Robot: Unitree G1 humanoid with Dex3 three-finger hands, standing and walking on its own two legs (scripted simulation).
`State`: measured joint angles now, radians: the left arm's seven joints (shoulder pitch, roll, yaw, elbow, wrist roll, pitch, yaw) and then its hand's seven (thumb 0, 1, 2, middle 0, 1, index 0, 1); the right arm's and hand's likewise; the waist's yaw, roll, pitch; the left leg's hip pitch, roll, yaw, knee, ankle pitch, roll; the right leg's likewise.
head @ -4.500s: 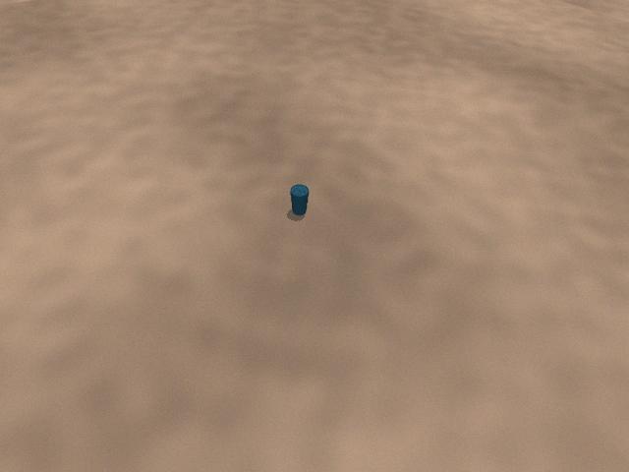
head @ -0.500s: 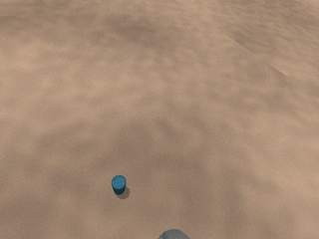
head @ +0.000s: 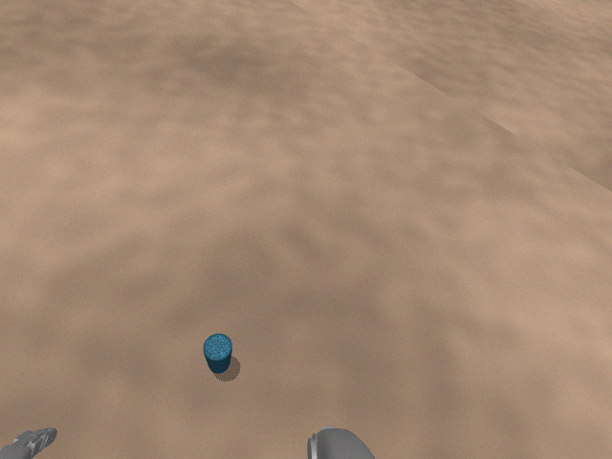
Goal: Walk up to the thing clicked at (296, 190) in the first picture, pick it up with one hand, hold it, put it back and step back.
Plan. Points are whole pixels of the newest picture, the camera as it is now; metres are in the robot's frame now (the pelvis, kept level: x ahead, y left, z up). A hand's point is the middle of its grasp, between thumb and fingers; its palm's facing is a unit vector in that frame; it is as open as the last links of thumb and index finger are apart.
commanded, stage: walk up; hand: left
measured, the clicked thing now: (218, 355) +0.53 +0.16 -0.66
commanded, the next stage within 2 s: none
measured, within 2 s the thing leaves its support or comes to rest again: neither
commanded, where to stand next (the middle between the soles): +0.15 -0.08 m, yaw +3 degrees
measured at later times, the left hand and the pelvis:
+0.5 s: hand out of the picture +0.07 +0.13 -0.14, palm faces +0.08 -0.93 -0.35, open 7.4 cm; pelvis +0.06 -0.13 +0.02, yaw +3 degrees
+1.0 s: hand out of the picture +0.08 +0.18 -0.09, palm faces +0.08 -0.84 -0.54, open 7.4 cm; pelvis +0.04 -0.14 +0.02, yaw +6 degrees
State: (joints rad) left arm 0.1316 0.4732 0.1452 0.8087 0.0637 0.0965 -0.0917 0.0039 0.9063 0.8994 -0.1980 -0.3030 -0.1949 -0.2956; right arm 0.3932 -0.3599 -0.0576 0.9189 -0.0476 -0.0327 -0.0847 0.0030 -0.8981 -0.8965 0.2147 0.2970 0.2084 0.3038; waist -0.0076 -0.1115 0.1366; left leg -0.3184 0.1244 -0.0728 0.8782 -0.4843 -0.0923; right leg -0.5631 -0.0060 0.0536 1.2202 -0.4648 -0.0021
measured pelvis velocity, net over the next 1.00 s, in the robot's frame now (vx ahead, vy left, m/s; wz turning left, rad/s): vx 0.04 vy -0.14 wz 0.11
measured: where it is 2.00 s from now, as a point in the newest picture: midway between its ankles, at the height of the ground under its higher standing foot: outside the picture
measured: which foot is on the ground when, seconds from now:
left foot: down 0.00-0.12, up 0.14-0.42, down 0.44-0.66, up 0.68-0.96, down 0.98-1.00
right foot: up 0.00-0.08, down 0.10-0.48, up 0.50-0.62, down 0.64-1.00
